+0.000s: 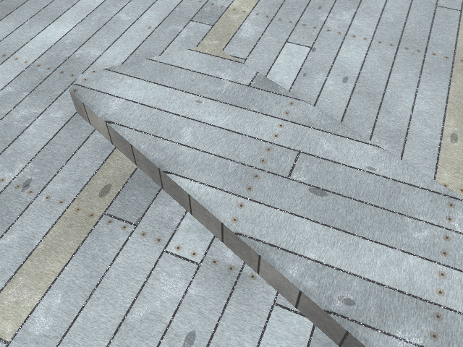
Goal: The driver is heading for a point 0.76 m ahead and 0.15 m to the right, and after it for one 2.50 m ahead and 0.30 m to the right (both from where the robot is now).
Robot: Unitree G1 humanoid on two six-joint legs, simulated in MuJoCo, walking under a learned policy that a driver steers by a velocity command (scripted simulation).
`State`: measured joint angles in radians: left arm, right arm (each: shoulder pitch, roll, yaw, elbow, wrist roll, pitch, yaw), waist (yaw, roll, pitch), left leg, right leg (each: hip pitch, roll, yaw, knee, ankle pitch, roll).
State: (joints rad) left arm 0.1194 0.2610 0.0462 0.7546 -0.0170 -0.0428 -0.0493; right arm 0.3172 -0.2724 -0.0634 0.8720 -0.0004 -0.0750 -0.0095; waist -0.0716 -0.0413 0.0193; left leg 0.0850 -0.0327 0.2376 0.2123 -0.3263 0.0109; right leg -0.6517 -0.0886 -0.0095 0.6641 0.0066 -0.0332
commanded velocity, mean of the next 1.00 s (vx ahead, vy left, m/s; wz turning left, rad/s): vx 0.50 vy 0.00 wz -0.42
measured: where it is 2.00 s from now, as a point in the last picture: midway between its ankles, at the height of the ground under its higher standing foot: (337, 173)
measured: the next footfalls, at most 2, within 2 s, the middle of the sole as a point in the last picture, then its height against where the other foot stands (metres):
right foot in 0.10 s outside the picture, level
left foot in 0.56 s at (215, 339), level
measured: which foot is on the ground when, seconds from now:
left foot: down 0.00-0.10, up 0.12-0.54, down 0.56-1.00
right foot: up 0.00-0.08, down 0.10-0.56, up 0.58-1.00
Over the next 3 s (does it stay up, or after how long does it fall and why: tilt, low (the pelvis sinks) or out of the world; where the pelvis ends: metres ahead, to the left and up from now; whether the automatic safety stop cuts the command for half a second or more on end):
stays up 1.49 -0.28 0.01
